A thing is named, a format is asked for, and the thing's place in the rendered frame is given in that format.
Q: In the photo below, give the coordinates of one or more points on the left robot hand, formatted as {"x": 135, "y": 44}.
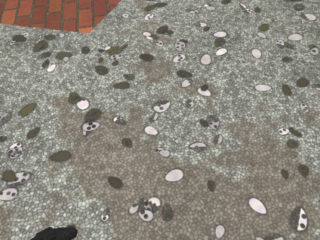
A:
{"x": 64, "y": 233}

